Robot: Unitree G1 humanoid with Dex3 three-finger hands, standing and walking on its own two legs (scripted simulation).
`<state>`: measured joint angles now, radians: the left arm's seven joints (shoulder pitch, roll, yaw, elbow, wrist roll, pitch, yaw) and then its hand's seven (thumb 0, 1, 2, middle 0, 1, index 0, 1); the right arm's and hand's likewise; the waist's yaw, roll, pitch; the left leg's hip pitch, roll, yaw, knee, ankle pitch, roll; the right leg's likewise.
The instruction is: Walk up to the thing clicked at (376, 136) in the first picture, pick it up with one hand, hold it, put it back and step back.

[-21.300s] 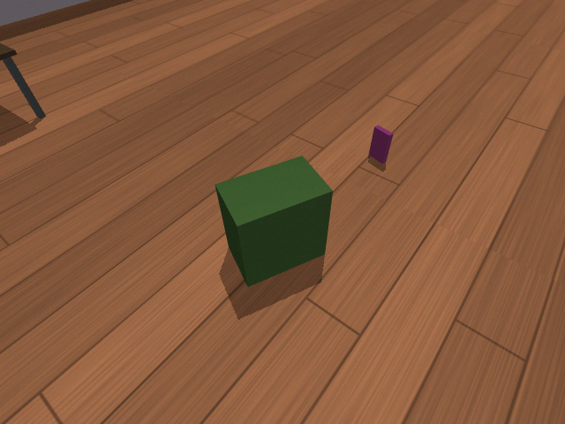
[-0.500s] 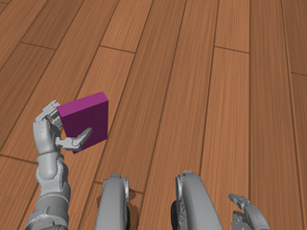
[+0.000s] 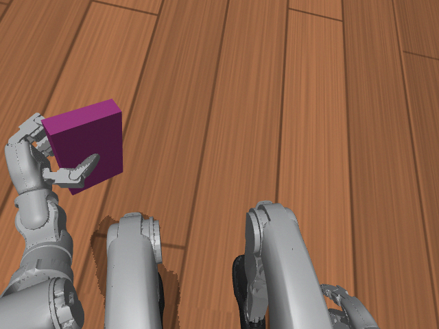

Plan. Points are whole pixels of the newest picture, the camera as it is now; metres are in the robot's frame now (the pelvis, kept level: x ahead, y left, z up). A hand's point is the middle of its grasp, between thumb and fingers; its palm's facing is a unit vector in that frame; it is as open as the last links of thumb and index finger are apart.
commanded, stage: crouch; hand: left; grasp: from the side
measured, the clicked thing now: (90, 151) +0.44 +0.21 -0.06
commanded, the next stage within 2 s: lower in 0.60 s
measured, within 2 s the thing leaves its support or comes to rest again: neither
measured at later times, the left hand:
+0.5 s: hand (79, 164) +0.44 +0.25 -0.13, palm faces +0.26 -0.97 -0.04, open 8.1 cm
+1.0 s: hand (90, 174) +0.44 +0.25 -0.19, palm faces +0.27 -0.96 -0.03, open 8.1 cm
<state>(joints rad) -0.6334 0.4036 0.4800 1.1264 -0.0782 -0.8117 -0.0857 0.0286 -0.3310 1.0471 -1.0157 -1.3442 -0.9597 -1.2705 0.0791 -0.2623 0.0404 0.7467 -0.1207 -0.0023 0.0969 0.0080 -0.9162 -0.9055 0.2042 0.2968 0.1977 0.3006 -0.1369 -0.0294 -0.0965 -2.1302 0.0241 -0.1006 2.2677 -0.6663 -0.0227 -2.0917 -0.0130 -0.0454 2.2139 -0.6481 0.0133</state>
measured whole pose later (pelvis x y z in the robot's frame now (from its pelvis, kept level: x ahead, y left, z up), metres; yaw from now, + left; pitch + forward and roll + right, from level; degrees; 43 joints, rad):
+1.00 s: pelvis +0.00 +0.01 -0.08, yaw -6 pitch +22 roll -10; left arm -0.60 0.56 0.55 1.18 -0.08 -0.90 -0.07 0.03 -0.32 1.05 -1.00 -1.36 -0.95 -1.28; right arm -0.04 -0.32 0.23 0.68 -0.23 0.03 0.14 0.00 -0.91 -0.90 0.21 0.30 0.20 0.30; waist -0.20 -0.12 0.13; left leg -2.27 0.01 -0.23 2.56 -0.69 -0.03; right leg -2.18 0.02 -0.13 2.42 -0.63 0.04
